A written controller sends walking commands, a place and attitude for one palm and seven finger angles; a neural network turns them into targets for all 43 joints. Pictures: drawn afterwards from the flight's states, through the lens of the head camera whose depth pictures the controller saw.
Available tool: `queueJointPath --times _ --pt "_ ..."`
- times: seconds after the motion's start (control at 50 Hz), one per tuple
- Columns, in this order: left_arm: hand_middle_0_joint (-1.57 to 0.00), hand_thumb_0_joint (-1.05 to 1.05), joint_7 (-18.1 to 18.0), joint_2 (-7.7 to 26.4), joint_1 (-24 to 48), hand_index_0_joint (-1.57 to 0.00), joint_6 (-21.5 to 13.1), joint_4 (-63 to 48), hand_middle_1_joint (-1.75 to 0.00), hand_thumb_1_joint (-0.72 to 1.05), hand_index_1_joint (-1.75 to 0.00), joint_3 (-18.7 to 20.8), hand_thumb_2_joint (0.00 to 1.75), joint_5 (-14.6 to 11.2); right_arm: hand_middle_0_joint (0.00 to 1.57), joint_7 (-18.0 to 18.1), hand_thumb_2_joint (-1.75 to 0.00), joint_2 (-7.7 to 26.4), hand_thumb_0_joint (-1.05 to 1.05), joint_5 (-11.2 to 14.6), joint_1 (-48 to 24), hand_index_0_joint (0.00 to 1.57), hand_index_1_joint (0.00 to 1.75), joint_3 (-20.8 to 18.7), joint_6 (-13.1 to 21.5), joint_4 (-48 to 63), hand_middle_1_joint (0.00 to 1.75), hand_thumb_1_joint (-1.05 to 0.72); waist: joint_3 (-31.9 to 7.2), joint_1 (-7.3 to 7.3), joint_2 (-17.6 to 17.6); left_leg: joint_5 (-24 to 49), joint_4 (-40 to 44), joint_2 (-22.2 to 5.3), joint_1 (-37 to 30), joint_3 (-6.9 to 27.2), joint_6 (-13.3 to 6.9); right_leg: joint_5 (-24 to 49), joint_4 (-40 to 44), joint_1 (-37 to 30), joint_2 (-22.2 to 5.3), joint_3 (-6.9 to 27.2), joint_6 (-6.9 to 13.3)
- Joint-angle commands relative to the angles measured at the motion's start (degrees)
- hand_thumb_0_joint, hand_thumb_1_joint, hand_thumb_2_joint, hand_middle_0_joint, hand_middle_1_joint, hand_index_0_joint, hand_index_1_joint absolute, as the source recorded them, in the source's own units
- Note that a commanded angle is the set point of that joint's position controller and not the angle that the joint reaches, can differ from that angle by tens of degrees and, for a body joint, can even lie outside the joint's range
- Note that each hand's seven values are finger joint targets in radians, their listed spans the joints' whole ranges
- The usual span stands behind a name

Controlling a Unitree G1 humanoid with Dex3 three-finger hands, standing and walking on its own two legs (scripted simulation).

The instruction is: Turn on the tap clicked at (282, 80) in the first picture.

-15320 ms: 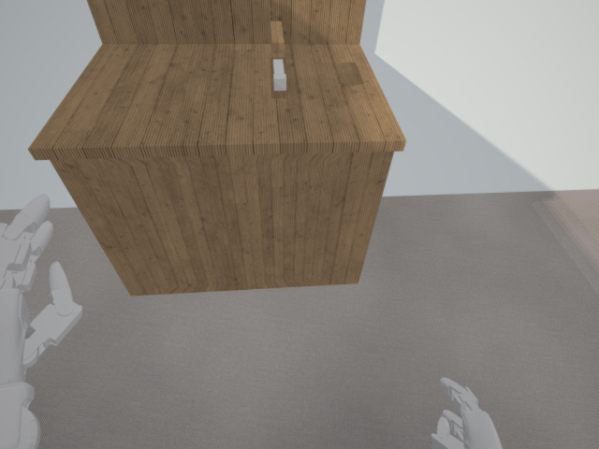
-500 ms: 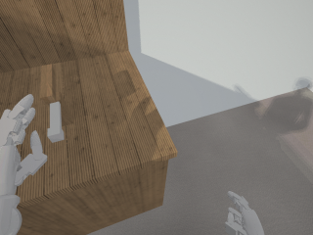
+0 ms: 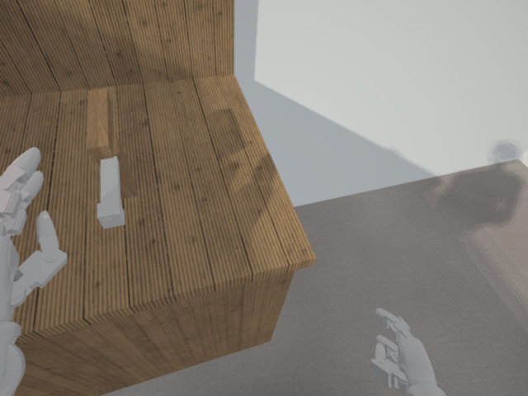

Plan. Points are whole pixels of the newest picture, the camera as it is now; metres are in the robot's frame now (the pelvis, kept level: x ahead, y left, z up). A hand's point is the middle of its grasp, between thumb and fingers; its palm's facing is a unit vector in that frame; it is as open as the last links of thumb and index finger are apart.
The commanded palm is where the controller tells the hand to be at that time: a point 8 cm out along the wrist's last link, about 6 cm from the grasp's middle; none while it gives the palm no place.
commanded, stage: look again from close up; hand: left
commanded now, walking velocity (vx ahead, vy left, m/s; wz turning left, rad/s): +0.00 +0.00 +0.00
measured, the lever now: (111, 214) +0.32 +0.25 +0.09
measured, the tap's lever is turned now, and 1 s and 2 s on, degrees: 0 0 0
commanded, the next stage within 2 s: shuffle to correct the standing spot in 0.18 s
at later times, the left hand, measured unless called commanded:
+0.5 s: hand (79, 282) +0.20 +0.21 +0.15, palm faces +0.39 -0.86 -0.32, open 7.4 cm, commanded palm +0.14 +0.25 +0.18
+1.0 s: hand (150, 267) +0.22 +0.15 +0.16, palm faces +0.33 -0.87 -0.36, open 7.4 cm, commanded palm +0.15 +0.20 +0.18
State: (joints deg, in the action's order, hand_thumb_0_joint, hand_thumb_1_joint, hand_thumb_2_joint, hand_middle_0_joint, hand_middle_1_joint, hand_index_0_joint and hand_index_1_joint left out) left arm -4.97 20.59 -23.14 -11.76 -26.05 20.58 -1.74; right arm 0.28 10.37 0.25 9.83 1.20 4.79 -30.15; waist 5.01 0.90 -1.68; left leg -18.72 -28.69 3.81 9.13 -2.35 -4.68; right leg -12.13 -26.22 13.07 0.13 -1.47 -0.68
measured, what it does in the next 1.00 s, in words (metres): shifts its weight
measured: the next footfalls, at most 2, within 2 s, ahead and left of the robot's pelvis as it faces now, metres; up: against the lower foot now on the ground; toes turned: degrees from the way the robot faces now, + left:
none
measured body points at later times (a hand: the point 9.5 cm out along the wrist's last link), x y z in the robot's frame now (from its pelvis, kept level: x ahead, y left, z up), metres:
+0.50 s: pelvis -0.03 -0.03 +0.00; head -0.01 -0.01 +0.45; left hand +0.17 +0.26 +0.17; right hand +0.15 -0.25 -0.07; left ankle -0.04 +0.05 -0.74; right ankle +0.02 -0.13 -0.74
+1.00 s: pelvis -0.01 -0.08 +0.00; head +0.02 -0.07 +0.45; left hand +0.19 +0.19 +0.18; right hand +0.15 -0.33 -0.08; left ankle -0.04 +0.05 -0.74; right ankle +0.02 -0.13 -0.74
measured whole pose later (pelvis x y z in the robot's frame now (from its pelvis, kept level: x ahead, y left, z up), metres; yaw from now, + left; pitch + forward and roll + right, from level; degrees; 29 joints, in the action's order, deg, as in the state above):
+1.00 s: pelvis -0.01 -0.08 +0.00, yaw +0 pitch +0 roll -1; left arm -6.1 20.6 -25.8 -9.6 -30.2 20.2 -4.3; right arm 1.4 12.6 0.9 12.2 -1.3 4.6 -31.8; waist 3.7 -0.7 -1.4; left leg -19.1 -31.3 -2.3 12.4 -0.5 0.9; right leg -11.5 -26.4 15.5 6.1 -3.8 6.0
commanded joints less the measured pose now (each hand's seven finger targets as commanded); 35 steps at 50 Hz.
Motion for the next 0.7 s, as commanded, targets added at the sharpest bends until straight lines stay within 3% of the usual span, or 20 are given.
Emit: queueJointPath --times 0.0,0.06,0.16,0.24,0.32,0.44,0.46,0.54,0.68 --pt "-0.20 0.00 -1.28 10.19 3.09 -0.20 -5.44 -19.25 -0.30 0.90 -0.30 6.89 0.90 -0.91 0.20 0.67 -0.90 7.94 0.00 0.20 -3.46 0.20 0.30 -3.68 3.40 8.67 0.30 -0.90 -14.64 0.36 7.98 35.75 4.01 -9.25 -0.45 6.71 9.01 16.64 -1.95 -10.50 -2.85 0.49 3.43" --pt "-0.20 0.00 -1.67 9.88 1.26 -0.20 -5.20 -17.89 -0.30 0.90 -0.30 7.14 0.90 -0.89 0.20 0.75 -0.90 8.12 0.00 0.39 -3.39 0.20 0.30 -3.86 3.59 7.94 0.30 -0.90 -13.87 0.31 8.40 32.66 4.18 -9.03 0.42 6.35 9.03 16.57 -1.41 -10.44 -3.02 1.03 3.50" --pt "-0.20 0.00 -1.81 8.55 0.16 -0.20 -4.46 -11.42 -0.30 0.90 -0.30 6.51 0.90 -1.09 0.20 1.30 -0.90 8.41 0.00 0.63 -2.35 0.20 0.30 -4.03 2.96 6.97 0.30 -0.90 -11.02 0.06 4.83 22.45 5.56 -8.31 3.93 6.36 7.99 15.95 0.93 -10.24 -3.81 2.58 3.39" --pt "-0.20 0.00 -1.51 7.49 2.84 -0.20 -4.27 -8.80 -0.30 0.90 -0.30 4.47 0.90 -1.01 0.20 1.80 -0.90 8.75 0.00 0.62 -2.46 0.20 0.30 -3.94 2.92 6.98 0.30 -0.90 -8.12 0.25 2.50 9.74 8.34 -8.13 6.60 6.97 5.56 7.44 3.56 -8.17 -4.15 4.61 2.88" --pt "-0.20 0.00 -1.57 7.73 6.66 -0.20 -4.12 -9.66 -0.30 0.90 -0.30 3.81 0.90 -0.64 0.20 2.18 -0.90 8.51 0.00 0.40 -3.33 0.20 0.30 -3.58 3.36 6.98 0.30 -0.90 -6.86 0.45 2.28 3.86 11.61 -9.34 7.91 8.37 4.24 2.73 4.17 -7.82 -2.80 4.32 2.11" --pt "-0.20 0.00 -1.77 8.65 10.35 -0.20 -4.31 -13.25 -0.30 0.90 -0.30 4.21 0.90 -0.24 0.20 1.55 -0.90 8.26 0.00 0.42 -3.58 0.20 0.30 -3.90 3.93 7.34 0.30 -0.90 -7.24 0.73 8.78 1.90 13.36 -11.68 10.59 9.05 3.22 3.50 0.64 -10.45 -1.54 3.02 1.77" --pt "-0.20 0.00 -1.86 9.97 9.56 -0.20 -4.10 -13.55 -0.30 0.90 -0.30 5.64 0.90 -0.23 0.20 1.44 -0.90 8.04 0.00 0.51 -3.92 0.20 0.30 -3.96 3.91 7.34 0.30 -0.90 -7.68 0.81 8.21 2.92 12.76 -11.80 9.62 8.55 3.38 4.05 0.59 -9.96 -1.46 2.89 1.81" --pt "-0.20 0.00 -1.44 8.54 4.94 -0.20 -3.69 -11.31 -0.30 0.90 -0.30 5.43 0.90 -1.07 0.20 0.69 -0.90 7.93 0.00 0.54 -2.80 0.20 0.30 -4.36 3.63 7.77 0.30 -0.90 -9.01 0.63 4.23 6.68 8.83 -11.49 7.66 7.32 3.24 6.19 2.50 -9.05 -2.32 3.93 2.24" --pt "-0.20 0.00 -0.83 8.34 3.78 -0.20 -2.41 -12.08 -0.30 0.90 -0.30 5.21 0.90 -2.15 0.20 0.89 -0.90 8.40 0.00 0.50 -2.59 0.20 0.30 -4.73 3.12 7.62 0.30 -0.90 -9.15 -0.13 4.21 6.48 5.12 -11.02 4.99 6.17 2.81 5.37 3.75 -3.69 -2.76 6.50 3.34"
